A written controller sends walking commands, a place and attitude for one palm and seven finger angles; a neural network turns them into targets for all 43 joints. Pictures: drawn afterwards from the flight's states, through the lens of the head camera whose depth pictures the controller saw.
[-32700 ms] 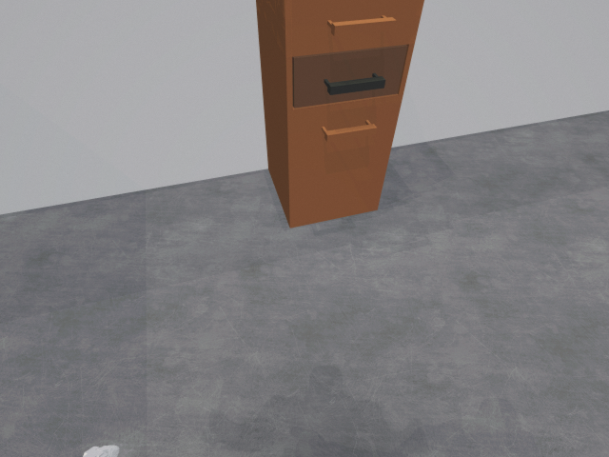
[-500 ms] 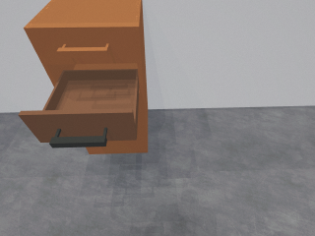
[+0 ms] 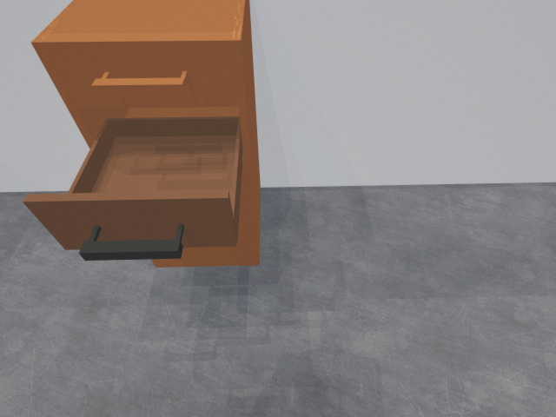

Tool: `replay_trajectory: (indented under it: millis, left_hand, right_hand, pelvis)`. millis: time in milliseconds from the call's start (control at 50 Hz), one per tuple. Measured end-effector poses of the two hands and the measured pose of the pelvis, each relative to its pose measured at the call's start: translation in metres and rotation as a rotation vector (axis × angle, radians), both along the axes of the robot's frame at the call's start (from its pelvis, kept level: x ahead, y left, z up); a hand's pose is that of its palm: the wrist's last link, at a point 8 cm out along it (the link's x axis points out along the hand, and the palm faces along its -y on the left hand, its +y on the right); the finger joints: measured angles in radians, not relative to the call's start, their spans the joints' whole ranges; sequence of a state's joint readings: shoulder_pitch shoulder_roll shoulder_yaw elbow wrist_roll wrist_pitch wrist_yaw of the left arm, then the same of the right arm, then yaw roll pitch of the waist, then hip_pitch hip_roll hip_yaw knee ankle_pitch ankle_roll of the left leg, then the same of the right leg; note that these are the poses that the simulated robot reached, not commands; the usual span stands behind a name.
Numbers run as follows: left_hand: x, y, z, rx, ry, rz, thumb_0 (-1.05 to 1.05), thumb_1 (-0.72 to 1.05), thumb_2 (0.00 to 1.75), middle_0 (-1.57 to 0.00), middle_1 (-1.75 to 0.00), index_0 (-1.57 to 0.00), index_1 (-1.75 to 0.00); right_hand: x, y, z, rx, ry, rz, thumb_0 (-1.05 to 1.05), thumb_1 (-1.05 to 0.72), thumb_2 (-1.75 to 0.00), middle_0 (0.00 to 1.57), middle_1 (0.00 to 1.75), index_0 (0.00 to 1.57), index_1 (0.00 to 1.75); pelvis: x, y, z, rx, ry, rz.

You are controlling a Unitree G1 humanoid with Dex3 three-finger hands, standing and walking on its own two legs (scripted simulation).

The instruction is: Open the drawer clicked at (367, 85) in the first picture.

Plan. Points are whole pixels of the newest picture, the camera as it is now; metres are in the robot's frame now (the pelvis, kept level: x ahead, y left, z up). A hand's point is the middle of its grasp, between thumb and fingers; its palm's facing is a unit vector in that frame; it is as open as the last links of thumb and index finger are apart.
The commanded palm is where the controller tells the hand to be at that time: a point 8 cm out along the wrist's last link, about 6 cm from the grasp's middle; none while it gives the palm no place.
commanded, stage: look to check the result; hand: left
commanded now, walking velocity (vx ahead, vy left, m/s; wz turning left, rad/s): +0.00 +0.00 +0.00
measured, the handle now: (135, 239) +0.44 +0.32 -0.09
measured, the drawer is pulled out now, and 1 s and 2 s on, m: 0.30 0.30 0.30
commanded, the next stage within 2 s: stand and wait in 0.12 s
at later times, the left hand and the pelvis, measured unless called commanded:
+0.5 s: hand out of the picture +0.00 +0.16 -0.17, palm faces +0.04 -0.98 -0.19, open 7.4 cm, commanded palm none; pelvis +0.01 +0.00 +0.00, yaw +0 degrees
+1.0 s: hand out of the picture +0.00 +0.16 -0.17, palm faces +0.04 -0.98 -0.19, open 7.4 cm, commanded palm none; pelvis +0.01 +0.00 +0.00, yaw +0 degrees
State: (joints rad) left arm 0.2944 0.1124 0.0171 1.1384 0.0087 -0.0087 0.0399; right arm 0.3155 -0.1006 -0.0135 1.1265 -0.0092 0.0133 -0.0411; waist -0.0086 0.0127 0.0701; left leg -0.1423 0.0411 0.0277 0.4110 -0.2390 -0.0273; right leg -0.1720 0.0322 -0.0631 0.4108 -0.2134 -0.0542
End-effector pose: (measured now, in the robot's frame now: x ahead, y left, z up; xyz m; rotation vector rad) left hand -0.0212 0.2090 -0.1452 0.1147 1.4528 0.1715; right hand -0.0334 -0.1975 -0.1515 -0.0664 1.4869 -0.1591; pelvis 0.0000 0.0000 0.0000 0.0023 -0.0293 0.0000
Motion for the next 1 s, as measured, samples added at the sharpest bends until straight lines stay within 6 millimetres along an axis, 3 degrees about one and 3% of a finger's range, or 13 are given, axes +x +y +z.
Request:
replay_trajectory:
  millis: [380,1000]
  left_hand:
    - [0.014,0.002,0.001,0.009,-0.014,-0.005,0.0,0.9,0.9,-0.19,-0.3,-0.2,-0.3]
    - [0.013,0.0,0.002,0.009,-0.008,-0.005,0.0,0.9,0.9,-0.19,-0.3,-0.2,-0.3]
  right_hand:
    - [0.016,-0.006,0.0,-0.011,-0.019,0.004,0.01,-0.91,-0.9,0.2,0.3,0.2,0.3]
    - [0.009,-0.007,0.001,-0.008,0.001,0.0,0.01,-0.91,-0.9,0.2,0.3,0.2,0.3]
  pelvis:
    - [0.008,-0.002,0.001,0.0,0.0,-0.002]
    - [0.008,-0.004,0.001,0.001,-0.002,-0.004]
